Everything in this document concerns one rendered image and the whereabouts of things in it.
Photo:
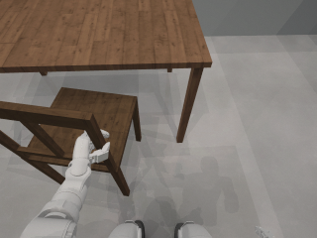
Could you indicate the right robot hand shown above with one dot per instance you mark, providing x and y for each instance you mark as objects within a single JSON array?
[{"x": 263, "y": 233}]

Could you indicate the robot left foot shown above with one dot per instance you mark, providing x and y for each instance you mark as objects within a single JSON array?
[{"x": 141, "y": 225}]

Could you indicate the table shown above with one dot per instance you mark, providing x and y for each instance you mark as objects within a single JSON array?
[{"x": 88, "y": 35}]

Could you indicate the left robot forearm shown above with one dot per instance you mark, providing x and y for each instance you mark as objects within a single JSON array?
[{"x": 69, "y": 198}]

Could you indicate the left robot shin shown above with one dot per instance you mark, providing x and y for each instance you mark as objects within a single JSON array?
[{"x": 130, "y": 221}]

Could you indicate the left robot upper arm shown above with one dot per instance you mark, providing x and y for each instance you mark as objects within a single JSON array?
[{"x": 42, "y": 227}]

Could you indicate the chair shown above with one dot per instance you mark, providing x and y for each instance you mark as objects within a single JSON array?
[{"x": 72, "y": 112}]

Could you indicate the left robot hand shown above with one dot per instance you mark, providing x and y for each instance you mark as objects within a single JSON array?
[{"x": 83, "y": 147}]

